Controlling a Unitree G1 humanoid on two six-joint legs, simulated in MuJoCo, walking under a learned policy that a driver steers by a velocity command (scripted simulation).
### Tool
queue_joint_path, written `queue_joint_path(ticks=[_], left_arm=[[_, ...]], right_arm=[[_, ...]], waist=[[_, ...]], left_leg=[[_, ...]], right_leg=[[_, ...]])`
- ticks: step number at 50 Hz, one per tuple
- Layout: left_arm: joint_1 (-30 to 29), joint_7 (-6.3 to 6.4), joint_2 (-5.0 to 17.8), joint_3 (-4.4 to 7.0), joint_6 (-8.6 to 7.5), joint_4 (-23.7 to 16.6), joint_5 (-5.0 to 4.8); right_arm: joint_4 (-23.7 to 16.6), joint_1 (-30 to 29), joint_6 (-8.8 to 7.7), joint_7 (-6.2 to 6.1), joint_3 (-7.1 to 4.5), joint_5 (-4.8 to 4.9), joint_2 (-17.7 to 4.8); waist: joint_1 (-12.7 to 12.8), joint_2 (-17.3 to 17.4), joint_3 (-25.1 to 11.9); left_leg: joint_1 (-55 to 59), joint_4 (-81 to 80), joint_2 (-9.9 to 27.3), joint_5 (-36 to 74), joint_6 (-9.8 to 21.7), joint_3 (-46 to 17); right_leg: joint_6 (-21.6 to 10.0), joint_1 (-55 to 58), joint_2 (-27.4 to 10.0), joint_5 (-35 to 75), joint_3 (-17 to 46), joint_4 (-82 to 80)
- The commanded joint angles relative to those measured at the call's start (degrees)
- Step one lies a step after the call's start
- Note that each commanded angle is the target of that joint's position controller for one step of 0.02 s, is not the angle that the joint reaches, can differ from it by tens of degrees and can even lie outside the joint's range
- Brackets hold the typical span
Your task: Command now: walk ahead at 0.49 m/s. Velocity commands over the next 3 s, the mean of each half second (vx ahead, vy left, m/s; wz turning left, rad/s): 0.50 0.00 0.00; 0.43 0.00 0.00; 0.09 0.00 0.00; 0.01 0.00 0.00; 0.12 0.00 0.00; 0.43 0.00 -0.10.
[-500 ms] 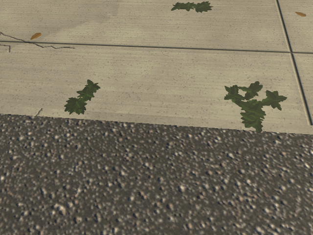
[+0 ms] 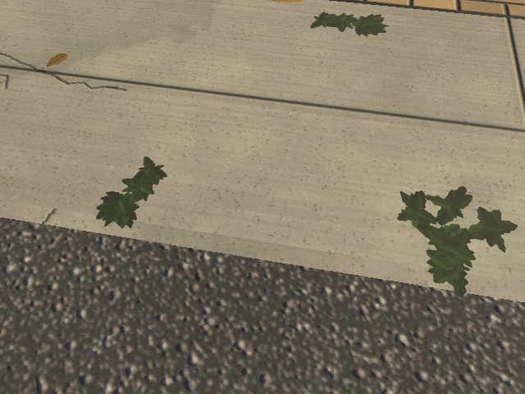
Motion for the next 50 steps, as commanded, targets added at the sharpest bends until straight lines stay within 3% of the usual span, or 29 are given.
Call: queue_joint_path(ticks=[1,2,3,4,6,9,12,16,22,24,25,26,27,28,29,30,31,32,34,37,40,44,47,50], left_arm=[[5.7,-0.69,4.0,1.35,-0.42,-4.3,-1.09],[-0.8,-0.54,8.2,1.92,-0.26,-5.3,0.13],[-5.9,-1.02,8.7,2.27,-0.46,-6.6,0.35],[-7.1,-1.16,7.6,2.27,-0.32,-6.7,0.46],[-5.7,-1.78,4.7,1.75,1.09,-6.1,1.26],[-9.3,-2.35,4.0,1.78,2.12,-7.4,1.24],[-18.2,-2.52,4.9,1.87,2.48,-10.2,0.98],[-26.7,-2.70,4.1,1.36,2.37,-12.6,0.31],[-35.3,-2.58,4.5,1.14,1.83,-15.4,0.22],[-33.7,-2.40,5.1,1.43,1.29,-15.4,0.20],[-30.2,-2.07,5.6,1.80,1.00,-14.3,0.25],[-23.4,-1.61,6.6,2.44,0.61,-12.1,0.30],[-13.2,-1.02,8.3,3.36,0.02,-8.7,0.86],[-2.6,-0.30,13.1,4.78,-0.38,-6.6,2.39],[-1.1,-0.65,16.9,5.87,0.08,-6.0,2.57],[-5.2,-1.31,13.1,5.32,0.65,-6.3,0.29],[-11.4,-1.54,10.4,4.49,0.48,-7.0,-0.27],[-14.2,-1.78,7.6,3.86,0.00,-7.1,-0.05],[-14.2,-1.42,4.2,2.76,-0.69,-5.4,-0.12],[-9.6,-1.16,5.5,2.81,-1.77,-2.9,-0.50],[-6.3,-1.10,6.5,2.78,-1.75,-1.8,-0.43],[-3.6,-0.87,5.6,1.77,-1.59,-0.6,-0.33],[-0.8,-0.35,5.6,1.33,-1.10,0.9,-0.06],[-2.0,0.34,5.6,1.23,-0.52,1.4,0.42]], right_arm=[[5.6,25.9,0.48,-0.63,-4.62,-0.27,-14.6],[4.1,18.3,0.42,-0.19,-4.02,1.35,-10.6],[3.4,14.1,0.00,0.12,-3.18,1.58,-7.4],[4.2,13.5,-0.60,0.31,-2.62,1.03,-5.4],[6.2,15.3,-1.81,-0.10,-1.87,0.95,-4.0],[8.7,19.5,-2.98,-0.15,-2.03,1.26,-5.8],[9.9,23.1,-2.80,-0.09,-1.86,1.42,-6.4],[11.3,27.9,-2.61,-0.37,-1.32,1.43,-6.0],[13.4,32.5,-2.12,-1.44,-1.09,0.29,-6.7],[13.6,30.9,-2.03,-1.80,-1.27,0.08,-7.4],[13.5,29.7,-2.03,-1.92,-1.39,0.09,-7.9],[13.6,28.8,-1.93,-1.88,-1.52,0.16,-8.5],[13.3,27.6,-1.86,-1.73,-1.44,0.58,-8.5],[11.2,27.0,-2.12,-1.55,-0.82,1.17,-6.7],[11.1,34.4,-1.95,-0.94,-0.10,3.13,-1.3],[11.3,29.7,-1.76,-1.24,-1.72,1.45,-7.5],[9.3,24.6,-2.06,-0.97,-1.94,1.29,-7.2],[8.8,22.2,-2.17,-0.81,-1.84,1.17,-6.1],[8.9,22.6,-0.73,-0.14,-1.72,-0.17,-4.0],[8.3,21.2,0.70,0.77,-1.79,-0.54,-2.7],[5.5,13.1,1.29,1.04,-1.83,-0.41,-3.4],[3.8,6.2,0.90,0.53,-0.78,0.58,-1.8],[4.0,4.1,0.74,-0.21,-0.29,0.90,-1.7],[5.3,6.7,0.06,-1.03,-0.62,0.54,-3.4]], waist=[[-6.9,13.3,-19.0],[-5.6,3.3,-8.9],[-4.7,0.8,-3.3],[-2.6,-2.4,-0.5],[0.0,-1.3,-0.5],[0.3,0.6,0.5],[-1.6,1.1,2.1],[-4.4,2.6,1.7],[-6.7,3.8,2.4],[-4.7,4.1,1.8],[-2.8,4.6,0.1],[0.0,4.7,-3.2],[4.3,3.3,-8.4],[7.7,-1.5,-15.8],[4.0,-14.3,-22.2],[3.4,-4.1,-17.0],[1.0,-3.3,-8.8],[-0.4,-1.1,-5.1],[-3.5,-2.4,-3.1],[-4.7,-3.0,-2.3],[-3.5,-3.2,0.2],[-2.2,-3.7,0.8],[-0.7,-5.8,-0.9],[-2.0,-6.5,-1.7]], left_leg=[[43.6,-13.5,27.0,-14.0,14.7,-51.3],[34.1,-18.2,24.4,-23.1,12.2,-43.9],[25.4,-20.8,22.3,-20.6,10.6,-36.9],[19.6,-22.2,20.2,-13.0,8.9,-31.8],[13.4,-23.5,16.7,-3.7,6.4,-23.7],[12.7,-25.2,14.6,3.3,5.6,-17.5],[15.8,-26.2,12.9,8.7,3.8,-14.2],[20.7,-24.7,11.6,16.4,1.0,-11.2],[32.9,-20.3,14.9,25.4,2.4,-11.3],[34.5,-16.7,16.1,33.7,2.2,-10.6],[34.0,-12.8,16.0,41.5,1.5,-9.9],[33.3,-5.5,15.4,47.0,0.8,-9.2],[27.9,5.5,13.4,43.1,-0.3,-7.4],[15.3,22.2,10.6,23.1,-1.2,-5.5],[-5.1,43.0,-0.5,-22.0,-3.6,-3.5],[-10.3,46.2,2.3,-20.3,-2.5,-10.7],[-11.3,43.9,4.7,-14.3,-2.4,-10.6],[-9.4,41.1,6.4,-11.0,-2.7,-10.2],[-4.4,36.4,8.3,-9.0,-3.8,-9.7],[-4.8,33.1,8.7,-7.1,-5.2,-7.9],[-10.6,27.4,9.9,-1.0,-6.4,-6.2],[-5.8,13.0,7.2,4.9,-7.2,-2.6],[-1.9,7.0,4.7,7.4,-6.3,-1.5],[2.3,3.1,3.5,3.0,-4.3,-2.8]], right_leg=[[-0.3,-38.8,1.7,-4.1,3.6,50.6],[-1.4,-43.2,-3.9,3.4,5.5,48.3],[-1.4,-41.8,-5.5,7.8,4.5,45.3],[-1.1,-39.1,-7.2,9.4,4.6,42.1],[0.3,-33.4,-9.3,10.1,4.3,37.1],[1.9,-36.3,-10.6,13.6,2.1,32.1],[3.2,-42.8,-11.8,20.8,-0.1,24.5],[4.0,-43.3,-10.3,27.6,-2.5,13.0],[2.3,-44.4,-7.6,23.9,-3.7,3.1],[0.5,-40.2,-6.2,19.3,-4.1,0.2],[-0.6,-34.5,-4.4,16.9,-4.7,-1.2],[-1.9,-26.6,-2.5,16.1,-5.2,-3.3],[-3.7,-13.3,-3.0,19.0,-4.3,-6.4],[-6.9,2.3,-15.5,14.3,9.0,-6.4],[-15.8,15.6,-30.5,12.6,36.9,-12.2],[-13.9,10.3,-27.2,9.4,37.1,-15.7],[-11.9,1.5,-25.2,12.1,27.7,-17.5],[-10.3,-5.1,-22.7,18.5,22.1,-19.6],[-7.1,-12.4,-18.3,24.5,14.0,-21.8],[-6.9,-14.3,-16.6,30.5,9.5,-23.4],[-6.3,-13.8,-15.4,31.4,7.0,-25.5],[-3.5,-13.8,-12.8,55.9,0.4,-21.3],[-2.5,-9.8,-12.9,59.8,-0.5,-18.0],[-3.2,-6.4,-14.9,62.1,1.1,-12.3]])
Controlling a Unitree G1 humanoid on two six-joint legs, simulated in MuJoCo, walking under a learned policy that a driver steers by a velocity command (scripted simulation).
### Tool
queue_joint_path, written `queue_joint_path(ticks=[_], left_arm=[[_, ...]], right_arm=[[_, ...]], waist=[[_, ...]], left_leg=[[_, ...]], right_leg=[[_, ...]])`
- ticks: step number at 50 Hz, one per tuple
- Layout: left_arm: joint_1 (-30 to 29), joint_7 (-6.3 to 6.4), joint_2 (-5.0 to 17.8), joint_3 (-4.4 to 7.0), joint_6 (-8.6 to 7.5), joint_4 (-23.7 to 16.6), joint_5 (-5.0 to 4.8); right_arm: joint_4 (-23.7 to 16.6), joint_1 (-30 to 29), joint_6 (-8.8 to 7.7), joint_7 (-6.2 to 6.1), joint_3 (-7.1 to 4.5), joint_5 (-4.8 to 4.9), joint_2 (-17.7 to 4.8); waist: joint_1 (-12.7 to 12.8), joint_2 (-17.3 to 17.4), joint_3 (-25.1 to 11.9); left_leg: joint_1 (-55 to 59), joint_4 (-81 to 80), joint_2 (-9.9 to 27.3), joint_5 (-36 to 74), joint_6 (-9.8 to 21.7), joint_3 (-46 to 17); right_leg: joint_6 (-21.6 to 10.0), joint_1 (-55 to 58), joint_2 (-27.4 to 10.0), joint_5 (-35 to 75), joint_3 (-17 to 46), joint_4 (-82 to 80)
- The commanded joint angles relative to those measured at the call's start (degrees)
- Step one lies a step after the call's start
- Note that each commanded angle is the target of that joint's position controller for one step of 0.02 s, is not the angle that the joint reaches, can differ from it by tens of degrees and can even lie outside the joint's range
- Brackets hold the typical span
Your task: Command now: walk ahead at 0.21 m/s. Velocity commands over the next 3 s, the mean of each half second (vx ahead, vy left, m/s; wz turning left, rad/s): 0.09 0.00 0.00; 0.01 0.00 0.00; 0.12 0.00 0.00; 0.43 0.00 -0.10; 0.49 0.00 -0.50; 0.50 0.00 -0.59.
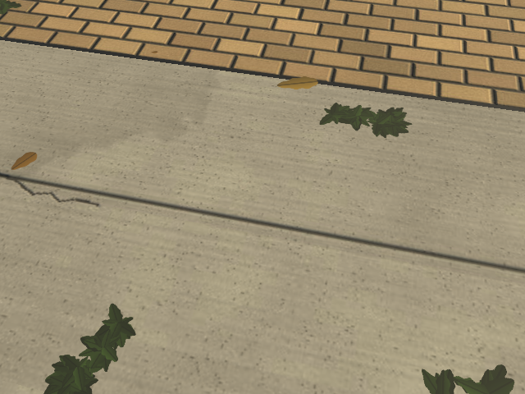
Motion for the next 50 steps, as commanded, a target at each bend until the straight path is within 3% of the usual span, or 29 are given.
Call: queue_joint_path(ticks=[1,2,3,4,5,6,7,8,9,12,17,20,21,22,24,27,31,50], left_arm=[[0.9,0.94,7.7,1.17,0.01,-0.9,0.20],[-0.1,1.02,8.0,1.30,0.18,-0.8,-0.29],[1.1,1.11,7.7,1.18,-0.04,-1.2,-0.84],[7.5,1.43,3.8,0.30,0.15,-1.3,-2.43],[11.9,1.50,3.8,0.81,1.50,1.1,-3.33],[8.5,1.48,5.9,1.45,2.63,1.1,-1.16],[3.2,1.17,5.2,1.57,3.16,0.0,0.57],[0.4,0.87,4.2,1.56,3.68,-0.4,1.12],[-0.6,0.70,3.5,1.47,4.39,-0.6,1.21],[1.5,1.14,1.4,0.85,6.07,1.4,0.56],[-2.9,1.77,2.5,0.55,7.25,1.5,0.15],[-2.1,1.72,2.4,0.08,6.59,2.4,0.58],[-1.7,1.81,3.2,-0.02,6.05,2.2,0.95],[-3.5,1.84,4.9,0.16,5.65,2.0,0.35],[-5.2,1.74,2.8,-0.49,4.49,2.0,-0.33],[-5.8,2.02,3.4,-0.33,3.77,1.7,-0.73],[-3.0,1.89,2.6,-0.39,3.98,2.2,-0.51],[-0.5,2.03,1.3,-0.74,3.85,3.2,-0.53]], right_arm=[[1.0,8.1,-1.17,-1.09,-1.11,-0.23,-4.7],[3.0,13.2,-1.98,-1.39,-1.43,-0.52,-5.0],[4.6,18.3,-2.96,-1.70,-2.09,-1.20,-7.8],[5.1,23.3,-3.15,-1.66,-2.80,-1.81,-11.3],[5.0,22.7,-2.22,-1.23,-2.27,0.62,-9.0],[3.8,17.9,-1.66,-0.94,-1.80,1.78,-7.2],[3.1,13.2,-1.18,-1.16,-1.23,1.51,-5.3],[2.9,10.6,-0.84,-1.60,-0.59,1.01,-3.7],[3.0,9.2,-0.58,-2.10,-0.27,0.68,-3.1],[4.1,10.4,-0.58,-2.16,-0.16,-0.16,-3.8],[5.1,11.5,0.70,-1.99,-0.68,0.22,-5.8],[5.7,12.3,1.97,-2.13,-0.81,0.90,-5.4],[6.0,13.3,2.19,-2.09,-0.88,0.96,-5.0],[6.1,15.0,2.55,-1.96,-0.91,1.46,-3.8],[6.9,15.6,2.60,-1.70,-0.58,0.85,-2.5],[8.1,17.3,2.23,-1.55,-0.48,0.32,-2.8],[8.9,16.7,1.95,-1.80,-0.11,0.57,-2.2],[11.8,18.8,1.92,-2.38,0.43,0.63,-0.5]], waist=[[-4.7,-7.9,-2.3],[-7.3,-5.8,-3.7],[-8.1,-2.5,-7.7],[-6.6,5.9,-16.1],[-5.9,8.5,-23.0],[-4.7,3.4,-17.6],[-4.0,1.8,-10.3],[-2.7,0.7,-5.8],[-1.3,1.4,-4.0],[-0.2,2.0,-5.7],[-1.7,4.0,-4.3],[-1.3,1.2,-0.9],[-1.8,-0.3,0.4],[-4.0,-4.8,2.9],[-5.0,-7.5,2.2],[-5.6,-5.2,0.6],[-4.3,-2.4,0.8],[-4.0,-2.2,1.0]], left_leg=[[11.1,-5.1,-3.2,-2.2,2.2,0.4],[16.9,-12.0,-3.5,3.4,3.0,0.4],[27.2,-12.0,2.2,23.8,4.0,-4.1],[41.4,-6.2,17.4,55.1,11.3,-16.8],[42.7,-8.1,23.1,59.9,19.0,-25.4],[34.8,-12.3,20.8,45.5,18.7,-22.8],[27.2,-16.2,18.1,31.8,16.7,-20.3],[20.6,-19.6,15.3,24.2,14.0,-17.0],[15.7,-21.5,12.7,19.6,11.8,-13.9],[13.2,-22.1,9.4,12.6,9.3,-10.1],[10.6,-25.9,8.8,-17.9,7.3,-12.9],[5.9,-26.5,7.8,-28.8,3.2,-13.6],[5.7,-25.4,6.7,-28.4,1.3,-13.2],[8.4,-24.5,3.3,-24.1,0.0,-10.2],[19.2,-19.1,2.0,-13.8,0.0,-7.7],[22.2,-17.9,2.4,-10.6,0.3,-7.9],[19.1,-19.2,3.0,-12.1,0.2,-8.5],[19.9,-17.7,3.2,-7.6,0.0,-8.3]], right_leg=[[-3.7,-1.3,-15.1,53.6,5.9,8.9],[-2.6,-1.5,-13.7,50.6,5.2,15.7],[-0.9,-6.8,-11.4,38.4,4.3,23.9],[0.8,-17.1,-5.8,4.5,1.3,39.6],[1.8,-20.4,-1.0,-20.4,4.0,49.1],[2.3,-22.1,-3.0,-19.8,6.9,50.9],[2.7,-23.6,-4.0,-17.5,7.0,50.1],[3.2,-22.4,-5.7,-14.2,7.4,46.3],[3.7,-19.5,-6.6,-11.6,7.2,42.1],[4.4,-14.1,-5.4,-9.5,5.0,33.5],[3.8,-11.8,-5.4,-4.0,3.9,22.1],[2.4,-7.1,-6.6,1.9,4.8,10.8],[1.8,-7.5,-9.3,1.2,8.1,6.9],[0.8,-14.6,-10.5,-4.4,11.1,4.9],[1.5,-22.7,-11.3,-7.8,12.4,0.2],[2.1,-21.9,-10.7,-4.6,11.6,-0.1],[1.5,-18.4,-10.0,-1.3,10.4,1.7],[1.1,-16.4,-9.9,2.9,9.8,2.3]])
Over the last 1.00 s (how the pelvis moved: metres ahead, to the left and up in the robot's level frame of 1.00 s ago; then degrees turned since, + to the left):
0.52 -0.04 0.03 1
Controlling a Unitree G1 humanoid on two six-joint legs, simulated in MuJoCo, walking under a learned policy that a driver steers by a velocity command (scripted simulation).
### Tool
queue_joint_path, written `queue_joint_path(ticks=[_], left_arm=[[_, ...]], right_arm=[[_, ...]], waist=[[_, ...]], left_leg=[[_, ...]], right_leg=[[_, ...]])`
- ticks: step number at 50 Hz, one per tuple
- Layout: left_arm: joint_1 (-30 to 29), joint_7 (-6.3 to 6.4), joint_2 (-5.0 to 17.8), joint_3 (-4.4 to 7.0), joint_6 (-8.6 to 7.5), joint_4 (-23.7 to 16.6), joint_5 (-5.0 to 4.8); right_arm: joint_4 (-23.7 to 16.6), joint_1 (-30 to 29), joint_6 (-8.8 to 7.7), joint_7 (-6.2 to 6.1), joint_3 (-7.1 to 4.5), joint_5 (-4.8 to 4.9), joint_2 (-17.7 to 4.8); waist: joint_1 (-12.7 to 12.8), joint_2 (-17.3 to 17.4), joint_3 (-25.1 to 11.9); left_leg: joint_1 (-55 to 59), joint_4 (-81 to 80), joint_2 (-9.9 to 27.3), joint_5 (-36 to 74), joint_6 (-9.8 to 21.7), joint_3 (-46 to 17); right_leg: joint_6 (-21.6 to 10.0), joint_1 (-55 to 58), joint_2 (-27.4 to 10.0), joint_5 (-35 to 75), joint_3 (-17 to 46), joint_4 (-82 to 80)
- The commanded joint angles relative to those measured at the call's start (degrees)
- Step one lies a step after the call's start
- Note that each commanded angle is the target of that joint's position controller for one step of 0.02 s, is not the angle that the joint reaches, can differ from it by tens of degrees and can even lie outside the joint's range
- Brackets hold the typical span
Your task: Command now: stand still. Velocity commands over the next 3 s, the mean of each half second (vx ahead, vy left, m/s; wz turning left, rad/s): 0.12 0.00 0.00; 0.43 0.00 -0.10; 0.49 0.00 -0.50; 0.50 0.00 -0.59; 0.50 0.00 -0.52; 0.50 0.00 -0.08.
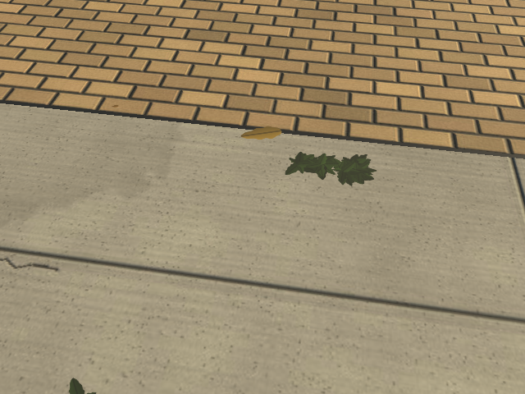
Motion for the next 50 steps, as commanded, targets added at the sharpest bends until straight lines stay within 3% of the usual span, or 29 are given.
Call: queue_joint_path(ticks=[1,11,12,15,17,18,19,21,23,25,26,27,28,29,30,31,32,34,37,42,45,48,49,50], left_arm=[[5.1,0.14,3.5,0.46,-0.18,-0.1,-0.01],[5.5,0.25,3.2,0.43,-0.23,0.3,-0.01],[6.2,0.22,3.1,0.44,-0.21,0.5,0.08],[6.8,-0.06,5.6,1.63,0.37,-0.3,0.41],[9.6,-0.24,6.5,2.22,0.36,-0.5,0.29],[11.6,-0.18,7.8,2.84,0.17,0.0,0.25],[11.2,-0.11,9.2,3.52,-0.07,0.1,0.40],[10.6,-0.32,9.5,4.07,-0.81,-0.4,0.80],[9.1,-0.54,9.4,4.29,-1.65,-0.8,0.84],[6.4,-0.67,9.5,4.48,-2.17,-1.5,0.33],[4.8,-0.78,9.5,4.52,-2.32,-2.0,0.16],[4.0,-0.98,8.8,4.26,-2.85,-2.5,0.33],[1.9,-1.67,5.2,3.19,-3.54,-4.6,0.10],[2.0,-2.23,5.2,3.34,-3.82,-6.6,0.80],[-0.9,-2.69,7.6,3.97,-3.55,-7.3,2.16],[-2.8,-3.28,6.2,3.73,-3.76,-7.8,1.93],[-2.9,-3.70,5.2,3.59,-4.04,-7.6,1.36],[-2.0,-4.18,5.6,3.98,-3.36,-7.3,1.61],[-5.1,-4.36,5.8,4.30,-2.12,-8.6,1.44],[-19.0,-4.62,4.3,3.16,-1.71,-13.9,0.56],[-22.4,-4.65,4.9,2.94,-1.64,-15.6,0.33],[-16.7,-3.99,7.3,3.97,-2.12,-14.4,0.50],[-10.7,-3.72,8.4,4.67,-2.42,-12.6,0.55],[-3.0,-3.48,9.4,5.49,-2.73,-9.9,0.77]], right_arm=[[-0.2,3.9,-0.21,-0.17,-0.53,0.00,-3.8],[0.6,4.2,-0.23,-0.33,-0.50,0.00,-3.3],[0.8,4.5,-0.18,-0.30,-0.49,-0.03,-3.2],[-0.3,3.9,0.35,0.07,-1.42,-0.30,-4.8],[-2.3,1.1,0.08,0.70,-1.34,-0.61,-3.4],[-3.6,-1.0,-0.41,1.12,-1.11,-0.94,-1.9],[-4.8,-2.4,-0.96,1.49,-1.10,-1.74,-1.7],[-6.8,-4.3,-2.08,2.15,-1.95,-1.67,-4.1],[-8.2,-4.5,-3.11,2.68,-2.35,-1.11,-4.4],[-7.7,-1.1,-3.78,2.93,-2.56,-0.43,-3.3],[-5.8,4.2,-3.94,2.89,-2.92,-0.13,-3.1],[-3.4,11.5,-4.19,2.47,-3.77,-0.19,-4.4],[-2.1,19.7,-4.62,1.61,-5.20,-1.02,-9.7],[-0.3,25.4,-3.84,1.57,-6.17,-0.65,-13.8],[-1.6,19.2,-3.22,1.35,-5.22,-0.92,-10.7],[-3.9,13.0,-3.44,1.61,-4.72,-0.96,-9.4],[-5.1,9.3,-3.85,1.74,-4.41,-0.92,-8.8],[-5.2,8.2,-4.80,1.45,-3.33,-0.57,-6.5],[-3.0,13.0,-5.53,1.05,-2.63,-0.32,-6.2],[-2.8,13.9,-5.94,0.86,-1.86,-0.67,-6.2],[-2.0,15.1,-6.35,0.36,-1.93,-0.74,-7.1],[-2.0,13.4,-6.58,-0.37,-2.43,-0.77,-9.0],[-2.3,12.6,-6.25,-0.62,-2.75,-1.00,-9.9],[-2.7,11.5,-5.81,-0.66,-3.07,-0.87,-10.9]], waist=[[0.0,-0.2,4.5],[0.1,-0.1,4.6],[0.2,-0.1,3.6],[0.8,-1.9,6.6],[2.6,-4.5,10.7],[3.6,-7.8,11.4],[3.7,-9.2,12.5],[3.4,-6.7,11.6],[2.2,-6.2,11.5],[-0.5,-5.5,10.4],[-3.0,-4.2,9.2],[-5.8,-1.2,6.4],[-9.2,11.5,3.0],[-8.9,19.1,1.7],[-5.2,9.1,5.9],[-3.0,3.6,8.1],[-1.2,1.6,7.9],[0.7,1.9,6.4],[0.8,3.6,5.5],[-0.8,4.9,8.0],[-1.0,5.4,8.5],[2.6,5.7,4.0],[5.2,6.0,0.6],[8.4,5.9,-3.2]], left_leg=[[2.8,-4.2,6.3,-1.9,0.4,-7.8],[3.4,-3.8,6.4,-0.1,0.4,-7.7],[3.7,-3.9,5.8,-4.0,0.5,-7.4],[-2.0,0.0,2.6,-23.6,2.2,-5.7],[-10.1,5.6,0.9,-25.3,2.2,-4.0],[-13.7,11.7,-0.6,-19.4,1.6,-0.6],[-16.2,16.6,0.7,-14.4,1.5,1.0],[-19.8,21.0,2.8,-15.4,1.7,-0.4],[-17.8,17.7,3.7,-15.9,1.9,-0.5],[-6.7,9.8,1.5,-11.4,1.9,2.3],[3.4,5.5,-0.8,-9.0,1.9,3.8],[15.6,3.1,-0.5,-9.1,2.1,1.3],[24.3,-7.6,12.7,-21.8,5.1,-18.4],[26.7,-15.1,22.7,-29.0,10.2,-38.8],[20.4,-14.4,22.8,-30.3,10.7,-37.2],[15.4,-14.6,21.0,-26.2,9.9,-31.7],[12.6,-15.6,18.5,-19.7,8.7,-26.1],[11.9,-16.1,14.9,-7.5,7.1,-17.8],[14.8,-14.3,13.0,11.5,6.8,-10.9],[11.9,-15.4,10.8,21.9,6.0,-3.0],[13.0,-15.3,12.3,28.4,5.2,0.3],[18.3,-4.6,13.6,51.1,3.9,3.8],[19.3,3.8,13.9,56.0,3.7,4.7],[17.6,14.5,13.7,53.6,3.5,5.3]], right_leg=[[-1.9,-6.9,-6.3,1.1,6.3,-6.1],[-2.0,-5.8,-6.3,2.8,6.1,-6.0],[-2.1,-5.4,-5.9,-1.3,6.0,-6.4],[-4.8,-8.1,-5.0,-22.4,7.9,-6.4],[-7.7,-6.9,-8.9,-30.8,14.6,-10.3],[-9.6,-3.9,-13.2,-32.7,20.3,-14.3],[-11.6,-2.6,-17.5,-31.3,24.2,-16.4],[-12.9,0.1,-19.2,-25.6,25.0,-17.3],[-12.0,0.4,-18.0,-19.3,21.3,-15.2],[-10.1,-4.4,-14.5,-13.7,15.2,-11.6],[-9.0,-9.8,-12.1,-10.6,11.9,-7.8],[-7.5,-16.1,-9.2,-4.6,8.1,-0.1],[-4.4,-24.4,-2.3,-4.2,-0.4,19.2],[-3.5,-34.2,2.3,-15.6,-3.2,34.4],[-4.5,-36.1,-2.3,-13.0,1.0,42.5],[-4.9,-35.9,-4.4,-6.8,2.3,43.5],[-4.6,-33.6,-5.8,-2.2,2.6,42.0],[-3.2,-30.9,-6.5,1.5,1.3,39.0],[-2.0,-33.4,-5.5,4.1,-1.4,36.8],[-1.8,-31.0,-3.4,11.2,-5.2,20.8],[-4.1,-25.2,-1.5,12.8,-7.0,13.3],[-7.9,-16.8,2.4,9.3,-8.5,11.8],[-9.2,-11.7,4.1,7.1,-8.7,11.5],[-10.6,-3.4,4.9,7.6,-8.1,8.0]])
Over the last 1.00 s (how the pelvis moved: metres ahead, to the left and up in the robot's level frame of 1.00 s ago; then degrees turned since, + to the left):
0.09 -0.01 0.00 0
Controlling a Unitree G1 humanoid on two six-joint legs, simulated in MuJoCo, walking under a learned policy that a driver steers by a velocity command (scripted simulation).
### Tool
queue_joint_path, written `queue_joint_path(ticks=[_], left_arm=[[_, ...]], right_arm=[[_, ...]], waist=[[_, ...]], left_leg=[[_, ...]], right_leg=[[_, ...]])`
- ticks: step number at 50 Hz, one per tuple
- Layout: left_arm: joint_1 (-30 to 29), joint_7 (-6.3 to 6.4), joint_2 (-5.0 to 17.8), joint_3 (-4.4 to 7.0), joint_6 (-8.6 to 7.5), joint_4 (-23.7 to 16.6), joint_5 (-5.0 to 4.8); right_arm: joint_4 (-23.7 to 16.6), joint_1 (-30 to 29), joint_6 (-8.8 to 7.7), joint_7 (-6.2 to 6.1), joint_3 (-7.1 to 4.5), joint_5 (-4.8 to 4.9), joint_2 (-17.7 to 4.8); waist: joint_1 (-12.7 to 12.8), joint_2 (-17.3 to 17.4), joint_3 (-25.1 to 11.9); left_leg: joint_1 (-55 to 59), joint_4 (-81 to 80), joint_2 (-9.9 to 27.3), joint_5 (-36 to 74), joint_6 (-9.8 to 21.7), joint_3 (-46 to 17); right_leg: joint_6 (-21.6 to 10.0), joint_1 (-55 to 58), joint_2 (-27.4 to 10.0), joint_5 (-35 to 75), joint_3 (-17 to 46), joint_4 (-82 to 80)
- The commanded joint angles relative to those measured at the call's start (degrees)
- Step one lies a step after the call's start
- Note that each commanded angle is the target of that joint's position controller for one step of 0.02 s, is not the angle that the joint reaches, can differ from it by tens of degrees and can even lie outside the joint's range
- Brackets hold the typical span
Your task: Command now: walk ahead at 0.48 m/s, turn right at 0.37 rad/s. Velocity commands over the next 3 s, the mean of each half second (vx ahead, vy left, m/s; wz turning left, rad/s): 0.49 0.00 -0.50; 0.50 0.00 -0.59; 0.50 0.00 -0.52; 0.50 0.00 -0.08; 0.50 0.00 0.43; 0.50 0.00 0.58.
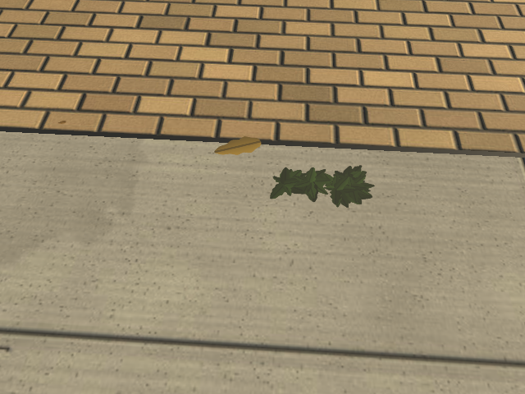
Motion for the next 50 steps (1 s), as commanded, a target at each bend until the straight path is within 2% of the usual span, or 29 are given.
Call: queue_joint_path(ticks=[1,2,3,4,5,6,7,8,10,12,14,17,23,25,26,27,28,29,30,31,32,33,34,35,36,39,42,46,50], left_arm=[[23.9,1.09,8.9,3.67,-0.63,5.0,1.06],[27.2,1.33,14.1,5.06,-0.27,4.7,1.56],[25.0,0.76,15.1,5.25,0.65,4.6,0.21],[19.0,0.73,13.3,4.75,0.75,3.6,-0.58],[15.7,0.73,10.3,3.98,0.54,2.8,-0.74],[14.0,0.87,8.2,3.39,0.15,2.6,-0.53],[13.8,1.30,7.2,2.94,-0.33,2.7,-0.73],[14.3,1.57,7.1,2.66,-0.86,2.8,-0.79],[17.0,1.81,8.6,2.80,-1.69,3.1,-0.97],[19.3,1.90,10.0,2.99,-1.70,2.9,-1.18],[22.4,1.77,9.9,2.89,-1.40,2.9,-1.26],[26.5,1.76,10.1,2.91,-1.02,2.6,-1.14],[30.5,2.66,11.3,3.12,-0.56,1.5,-0.12],[28.6,3.16,12.5,3.47,-0.63,0.5,0.00],[26.0,3.19,13.3,3.68,-0.77,-0.4,-0.03],[24.7,2.85,14.2,3.88,-1.09,-1.0,-0.06],[23.1,2.18,14.4,3.93,-1.60,-1.5,-0.52],[23.3,1.63,10.8,3.02,-2.15,-3.7,-1.32],[31.5,1.88,5.4,2.09,-1.61,-4.9,-3.78],[30.1,2.50,11.4,2.74,-0.70,-3.7,-1.28],[25.1,2.06,11.7,2.97,-0.27,-4.0,-0.39],[22.2,1.54,10.6,2.80,-0.09,-4.6,-0.14],[21.0,0.96,9.9,2.82,0.41,-5.0,0.50],[21.2,0.31,9.4,2.79,1.21,-5.3,0.93],[21.1,-0.12,8.8,2.70,1.87,-5.7,0.94],[16.8,-1.18,7.9,2.35,2.88,-8.0,1.01],[10.3,-1.94,7.7,1.92,2.89,-10.8,1.02],[2.1,-2.90,6.4,0.74,2.33,-13.8,0.72],[-3.3,-3.32,7.0,0.52,2.29,-16.3,1.17]], right_arm=[[-2.8,-0.4,0.07,-0.34,-2.05,0.24,-10.5],[-5.2,1.1,0.07,0.54,-1.42,0.63,-5.8],[-7.4,0.7,-0.11,1.57,-2.09,1.22,-6.8],[-9.9,-6.7,-0.64,1.82,-2.32,0.55,-8.7],[-11.3,-10.4,-1.29,2.01,-2.42,0.52,-9.3],[-11.4,-10.8,-1.23,1.84,-2.50,0.32,-8.5],[-11.7,-10.4,-0.33,1.73,-2.50,-0.55,-7.9],[-11.8,-9.4,0.81,1.84,-2.35,-1.13,-6.8],[-13.1,-10.7,2.47,2.00,-2.36,-1.46,-6.3],[-15.7,-16.1,3.26,2.22,-2.45,-1.49,-7.0],[-18.3,-22.6,3.57,2.43,-2.56,-1.18,-7.8],[-20.9,-28.8,3.72,2.88,-2.39,-0.96,-8.0],[-26.2,-38.7,2.95,3.41,-1.37,-0.31,-8.6],[-26.7,-36.8,2.33,3.32,-1.46,0.02,-9.8],[-25.9,-32.6,2.01,3.01,-1.78,0.19,-10.8],[-24.0,-26.2,1.62,2.43,-2.49,0.29,-12.5],[-22.0,-17.5,0.89,1.65,-3.24,0.12,-14.4],[-21.5,-8.2,0.56,0.51,-4.22,-1.45,-18.5],[-22.0,-8.7,1.18,0.65,-5.23,-2.70,-23.1],[-22.5,-11.8,2.07,1.06,-4.90,-1.56,-18.1],[-23.1,-15.9,2.10,1.17,-3.58,-0.97,-12.9],[-22.7,-17.6,1.92,1.41,-2.91,-1.04,-10.7],[-21.9,-17.0,1.68,1.33,-2.69,-1.02,-10.2],[-21.0,-16.1,1.37,1.30,-2.57,-0.71,-10.1],[-20.2,-15.0,0.78,1.53,-2.62,-0.31,-10.3],[-19.0,-12.7,-0.48,2.03,-2.98,0.48,-10.9],[-18.0,-10.6,-0.45,2.06,-3.05,0.32,-11.1],[-17.2,-8.8,-0.24,1.98,-3.27,0.30,-12.3],[-15.6,-5.1,0.66,1.25,-3.78,0.31,-14.3]], waist=[[12.8,4.3,-9.6],[10.9,-5.4,-14.8],[8.4,-9.8,-18.1],[6.6,-3.8,-9.4],[5.3,0.6,-4.5],[2.7,4.3,-2.1],[0.8,4.5,-1.4],[-0.2,3.3,-1.9],[-0.6,1.5,-1.9],[0.5,-0.2,-0.6],[2.8,-1.6,0.3],[5.5,-2.9,-0.8],[8.4,-4.5,-0.5],[6.5,-5.3,-0.9],[4.0,-5.6,-2.2],[1.4,-5.2,-5.6],[-3.1,-3.0,-10.4],[-6.1,2.1,-19.2],[-1.0,17.0,-26.2],[0.0,9.2,-21.7],[0.5,3.2,-12.2],[1.0,0.6,-7.6],[1.5,2.6,-5.5],[2.4,4.6,-4.4],[2.8,5.7,-4.4],[3.1,5.7,-3.8],[2.3,5.1,-2.2],[0.6,5.0,-0.3],[-0.9,4.8,1.0]], left_leg=[[-15.4,34.7,13.2,60.0,3.2,1.3],[-31.4,57.3,5.8,21.1,1.6,2.3],[-46.5,69.8,-2.2,-2.5,1.0,-7.0],[-52.8,68.2,2.8,3.8,2.1,-11.0],[-51.4,63.7,5.1,9.1,2.0,-10.6],[-47.6,58.9,6.8,10.9,1.4,-10.7],[-44.0,55.5,7.8,10.6,0.3,-10.9],[-41.5,52.9,8.2,10.1,-0.6,-10.8],[-41.5,48.5,8.3,10.5,-2.3,-9.4],[-44.6,43.1,8.4,14.9,-3.8,-8.2],[-47.9,36.9,8.1,20.1,-4.7,-7.5],[-50.7,30.7,6.7,25.5,-4.9,-7.5],[-51.9,20.1,3.3,23.9,-3.9,-7.5],[-45.6,15.3,2.5,22.5,-2.6,-8.3],[-37.9,12.7,1.2,20.5,-1.6,-8.1],[-28.5,11.5,-0.5,19.0,-0.5,-7.4],[-16.0,8.6,1.5,21.7,1.1,-8.6],[-1.7,8.6,14.2,11.3,3.6,-20.5],[11.3,4.0,30.0,12.1,11.1,-47.0],[5.1,1.6,28.0,3.5,11.2,-51.0],[-4.4,-0.1,24.8,4.0,9.4,-40.4],[-10.8,-1.7,21.7,10.1,7.9,-32.2],[-14.2,-2.9,19.5,15.4,6.6,-26.3],[-17.0,-4.1,17.7,19.1,5.6,-21.7],[-17.9,-4.6,17.3,23.1,5.4,-19.1],[-17.1,-6.4,17.5,30.0,6.0,-13.1],[-16.2,-7.6,16.7,33.0,6.1,-7.4],[-16.1,-7.8,15.2,34.9,4.7,-0.6],[-9.4,-5.6,17.6,40.5,4.0,2.3]], right_leg=[[-5.3,29.7,-0.4,-5.2,5.4,-4.3],[-11.3,41.7,-16.0,-9.7,29.2,-6.2],[-18.2,47.2,-22.9,-14.2,55.0,-17.3],[-15.2,40.8,-20.8,-18.4,47.6,-19.9],[-12.7,32.4,-19.4,-13.6,40.7,-21.4],[-10.4,25.8,-16.8,-5.8,35.6,-22.2],[-9.0,21.0,-14.2,0.8,31.3,-22.1],[-8.3,18.7,-12.6,4.6,28.1,-22.1],[-8.1,16.9,-10.5,9.9,24.9,-22.1],[-7.0,16.6,-9.1,10.2,23.7,-23.2],[-5.0,18.7,-8.3,11.9,24.0,-23.3],[-2.7,24.5,-7.8,16.3,24.8,-21.3],[-3.6,34.3,-9.2,23.7,28.4,-16.3],[-2.4,34.0,-9.8,26.4,29.5,-14.0],[-1.0,31.5,-9.2,31.3,28.8,-11.3],[0.3,29.8,-7.9,37.2,28.3,-5.3],[1.6,25.6,-5.0,35.3,26.2,5.3],[2.3,17.2,-1.8,17.7,23.4,20.3],[4.2,-0.4,7.0,-26.8,16.7,36.8],[3.4,-5.8,1.3,-23.2,16.1,42.0],[3.8,-6.0,-1.1,-16.9,15.2,40.8],[4.2,-5.1,-2.8,-13.6,14.6,38.4],[4.6,-4.0,-4.1,-12.6,14.2,36.6],[4.9,-2.6,-4.8,-12.2,13.7,35.6],[5.1,-2.1,-4.9,-11.8,13.2,35.2],[5.5,-6.7,-6.0,-8.4,12.2,34.0],[6.2,-10.9,-6.7,-2.3,11.0,28.9],[5.8,-7.4,-6.3,5.9,6.9,13.9],[3.6,-5.3,-5.2,1.6,3.1,5.3]])
Over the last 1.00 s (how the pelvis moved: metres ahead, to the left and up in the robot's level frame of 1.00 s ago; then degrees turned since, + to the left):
0.31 0.03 -0.02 -4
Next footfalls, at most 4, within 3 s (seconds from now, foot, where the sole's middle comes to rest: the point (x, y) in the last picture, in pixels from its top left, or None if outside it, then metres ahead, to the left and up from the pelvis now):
0.02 right None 0.18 -0.05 -0.76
0.58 left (251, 351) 0.54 0.04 -0.76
1.10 right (368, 300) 0.67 -0.28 -0.76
1.66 left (393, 198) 1.01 -0.41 -0.76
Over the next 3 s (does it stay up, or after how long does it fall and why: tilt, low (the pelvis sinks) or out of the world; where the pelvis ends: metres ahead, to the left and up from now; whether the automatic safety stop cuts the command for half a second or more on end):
stays up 1.36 -0.76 0.03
